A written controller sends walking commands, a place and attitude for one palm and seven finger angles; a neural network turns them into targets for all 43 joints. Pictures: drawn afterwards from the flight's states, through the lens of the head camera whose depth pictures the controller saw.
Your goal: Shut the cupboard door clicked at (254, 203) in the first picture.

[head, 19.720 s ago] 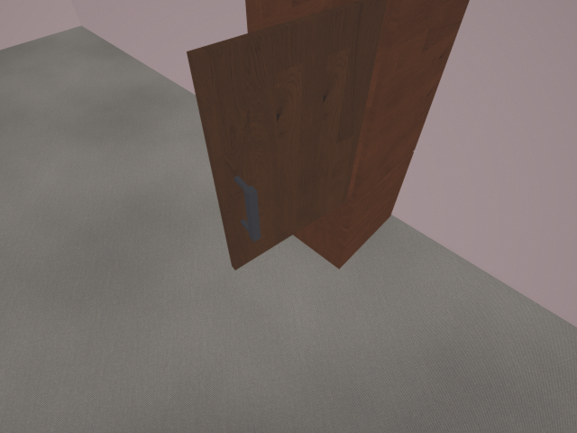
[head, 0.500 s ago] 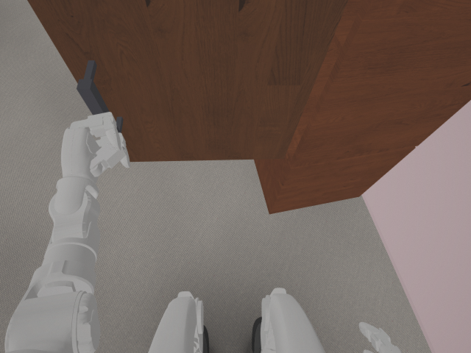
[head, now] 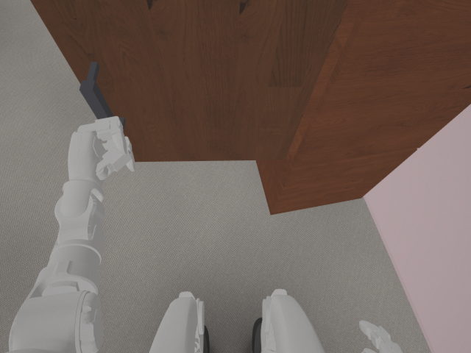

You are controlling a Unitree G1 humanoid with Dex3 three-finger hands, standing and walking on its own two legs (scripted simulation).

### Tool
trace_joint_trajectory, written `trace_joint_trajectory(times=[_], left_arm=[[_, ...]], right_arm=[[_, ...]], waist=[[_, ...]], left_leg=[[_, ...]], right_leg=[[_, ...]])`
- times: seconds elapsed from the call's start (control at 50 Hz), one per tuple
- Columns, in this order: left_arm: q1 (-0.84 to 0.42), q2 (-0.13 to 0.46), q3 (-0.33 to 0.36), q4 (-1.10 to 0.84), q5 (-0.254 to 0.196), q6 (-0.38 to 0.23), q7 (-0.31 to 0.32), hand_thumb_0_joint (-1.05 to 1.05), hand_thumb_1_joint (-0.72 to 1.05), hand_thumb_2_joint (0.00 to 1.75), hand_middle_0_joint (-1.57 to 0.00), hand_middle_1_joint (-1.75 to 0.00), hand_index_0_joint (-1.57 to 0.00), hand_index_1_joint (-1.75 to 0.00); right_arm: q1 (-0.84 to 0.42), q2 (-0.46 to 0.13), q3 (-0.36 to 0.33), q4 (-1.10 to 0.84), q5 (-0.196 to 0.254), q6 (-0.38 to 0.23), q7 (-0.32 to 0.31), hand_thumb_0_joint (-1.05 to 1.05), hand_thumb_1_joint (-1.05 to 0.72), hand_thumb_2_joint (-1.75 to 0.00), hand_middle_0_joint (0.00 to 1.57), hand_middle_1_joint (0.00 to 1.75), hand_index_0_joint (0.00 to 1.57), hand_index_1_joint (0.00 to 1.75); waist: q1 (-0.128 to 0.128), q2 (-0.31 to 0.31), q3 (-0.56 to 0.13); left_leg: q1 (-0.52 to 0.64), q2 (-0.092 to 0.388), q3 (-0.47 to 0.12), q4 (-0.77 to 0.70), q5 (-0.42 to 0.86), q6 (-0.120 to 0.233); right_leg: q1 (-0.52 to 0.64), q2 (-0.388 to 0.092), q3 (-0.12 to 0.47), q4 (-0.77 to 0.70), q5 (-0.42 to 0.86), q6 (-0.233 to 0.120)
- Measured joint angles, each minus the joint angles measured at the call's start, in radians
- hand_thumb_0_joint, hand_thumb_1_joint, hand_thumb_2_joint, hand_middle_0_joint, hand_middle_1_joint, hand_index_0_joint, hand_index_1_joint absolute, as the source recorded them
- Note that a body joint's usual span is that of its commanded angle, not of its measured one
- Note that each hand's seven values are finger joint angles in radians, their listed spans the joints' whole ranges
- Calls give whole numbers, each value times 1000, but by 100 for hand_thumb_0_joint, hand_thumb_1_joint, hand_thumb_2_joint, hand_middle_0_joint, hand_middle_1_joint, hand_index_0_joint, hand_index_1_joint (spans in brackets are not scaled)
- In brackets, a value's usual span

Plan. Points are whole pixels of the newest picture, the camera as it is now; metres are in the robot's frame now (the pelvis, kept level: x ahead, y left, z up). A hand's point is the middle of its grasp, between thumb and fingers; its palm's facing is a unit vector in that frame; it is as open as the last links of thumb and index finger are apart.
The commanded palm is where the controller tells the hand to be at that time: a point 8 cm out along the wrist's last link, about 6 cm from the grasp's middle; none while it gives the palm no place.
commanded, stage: push the door shut along its arc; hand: left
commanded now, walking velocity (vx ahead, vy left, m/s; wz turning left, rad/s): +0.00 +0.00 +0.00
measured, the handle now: (107, 108) +0.53 +0.23 +0.03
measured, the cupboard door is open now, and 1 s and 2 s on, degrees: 81 67 60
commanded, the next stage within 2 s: pull the fist back off the door in 1.36 s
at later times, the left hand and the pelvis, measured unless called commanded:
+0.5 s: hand (130, 120) +0.50 +0.19 +0.03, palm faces -0.10 -0.99 -0.03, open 3.1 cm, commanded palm +0.50 +0.22 +0.03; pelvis -0.01 +0.00 -0.02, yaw -1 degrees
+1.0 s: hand (151, 96) +0.56 +0.16 +0.03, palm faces -0.24 -0.97 -0.03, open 3.1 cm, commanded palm +0.57 +0.18 +0.03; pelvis -0.01 +0.02 -0.03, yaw -3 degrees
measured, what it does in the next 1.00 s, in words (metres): stands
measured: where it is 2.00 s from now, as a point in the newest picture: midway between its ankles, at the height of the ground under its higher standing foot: outside the picture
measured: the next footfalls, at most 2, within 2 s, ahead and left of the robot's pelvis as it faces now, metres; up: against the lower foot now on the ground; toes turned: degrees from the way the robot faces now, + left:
none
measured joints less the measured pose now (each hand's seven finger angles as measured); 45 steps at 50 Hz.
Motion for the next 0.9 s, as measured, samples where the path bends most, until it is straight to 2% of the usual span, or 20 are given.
trace_joint_trajectory(times=[0.16, 0.36, 0.6, 0.9], left_arm=[[-109, 47, 15, 90, 28, 2, -23, 2, 90, 90, -131, -150, -131, -150], [-224, 146, 63, 173, 25, 51, -112, 2, 90, 90, -131, -150, -131, -149], [-342, 235, 74, 241, 40, 106, -171, 2, 90, 90, -131, -150, -131, -149], [-488, 281, 52, 319, 100, 152, -173, 2, 90, 90, -130, -150, -130, -149]], right_arm=[[-19, -3, 10, -4, -4, -3, -5, 0, -91, -90, 20, 30, 20, 30], [26, -13, 21, 0, 1, 14, -3, 0, -91, -90, 20, 30, 20, 30], [79, -22, 29, 19, 1, 20, 4, 0, -91, -90, 20, 30, 20, 30], [87, -18, 52, 12, -11, 9, 12, 0, -91, -90, 20, 30, 20, 30]], waist=[[-22, 0, 3], [-57, 12, 11], [-98, 18, 17], [-151, 26, 21]], left_leg=[[-40, 2, -8, 30, -6, -2], [-98, 12, -15, 65, -15, 0], [-159, 19, -23, 93, -15, 9], [-213, 21, -26, 116, -20, 23]], right_leg=[[-36, 1, -8, 26, -6, -3], [-89, 10, -13, 47, -6, -4], [-139, 17, -21, 53, 6, 2], [-183, 19, -23, 56, 13, 16]])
